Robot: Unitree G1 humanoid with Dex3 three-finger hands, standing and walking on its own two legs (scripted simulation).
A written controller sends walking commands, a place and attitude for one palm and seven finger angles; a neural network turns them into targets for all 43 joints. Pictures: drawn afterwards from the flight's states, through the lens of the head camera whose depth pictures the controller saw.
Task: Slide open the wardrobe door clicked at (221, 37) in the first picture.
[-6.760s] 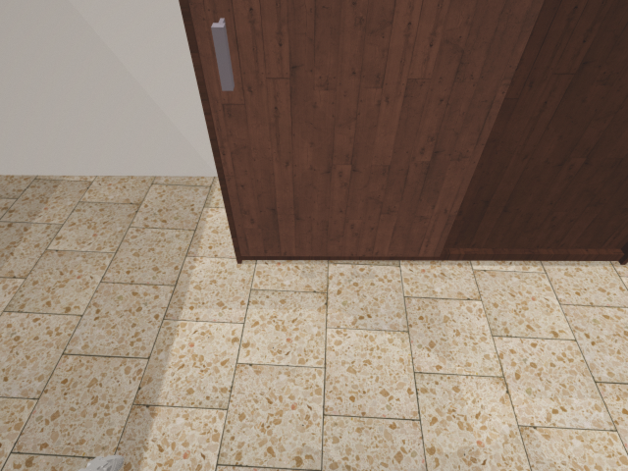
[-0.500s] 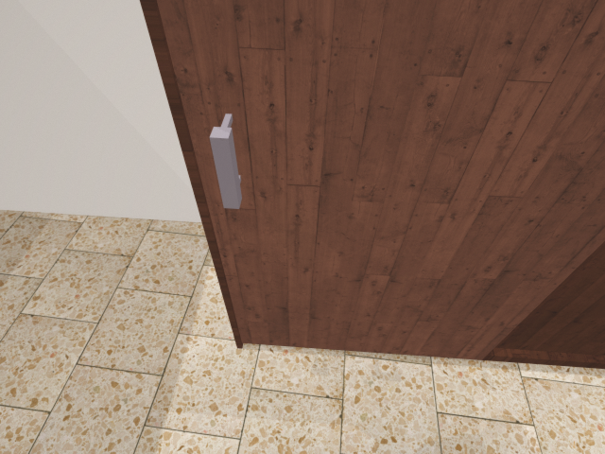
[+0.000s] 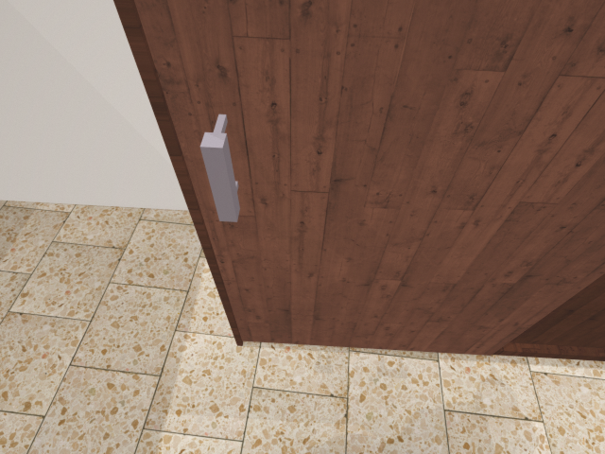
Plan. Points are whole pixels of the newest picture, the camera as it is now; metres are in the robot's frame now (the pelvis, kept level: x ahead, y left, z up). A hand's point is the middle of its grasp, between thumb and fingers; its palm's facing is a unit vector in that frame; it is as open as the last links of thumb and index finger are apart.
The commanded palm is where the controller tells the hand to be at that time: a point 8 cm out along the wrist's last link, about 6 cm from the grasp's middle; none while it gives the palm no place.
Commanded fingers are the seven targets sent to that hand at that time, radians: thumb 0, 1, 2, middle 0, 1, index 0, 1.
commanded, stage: come to a stop and stand still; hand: left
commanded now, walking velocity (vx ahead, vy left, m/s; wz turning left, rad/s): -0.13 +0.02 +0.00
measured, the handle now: (225, 169) +0.46 +0.14 +0.10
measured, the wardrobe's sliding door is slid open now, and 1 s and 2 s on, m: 0.00 0.00 0.00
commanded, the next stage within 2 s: look again from close up in 1.24 s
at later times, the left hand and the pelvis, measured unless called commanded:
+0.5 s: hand out of the picture +0.02 +0.21 -0.16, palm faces +0.00 -0.97 -0.23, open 7.4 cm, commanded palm none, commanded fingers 0.00 0.90 0.90 -0.20 -0.30 -0.20 -0.30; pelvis -0.04 +0.02 +0.00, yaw -1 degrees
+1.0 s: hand out of the picture -0.03 +0.17 -0.16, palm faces +0.01 -0.98 -0.20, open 7.4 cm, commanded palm none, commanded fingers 0.00 0.90 0.90 -0.20 -0.30 -0.20 -0.30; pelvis -0.03 +0.00 +0.01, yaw +0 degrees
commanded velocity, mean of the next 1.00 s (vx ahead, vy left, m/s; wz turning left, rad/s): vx -0.01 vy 0.01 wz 0.00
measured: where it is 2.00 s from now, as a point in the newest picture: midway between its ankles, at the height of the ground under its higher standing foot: outside the picture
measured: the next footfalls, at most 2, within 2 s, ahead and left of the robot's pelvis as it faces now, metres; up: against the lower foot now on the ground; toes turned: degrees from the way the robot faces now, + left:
none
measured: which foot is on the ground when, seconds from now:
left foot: down 0.00-1.00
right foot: down 0.00-1.00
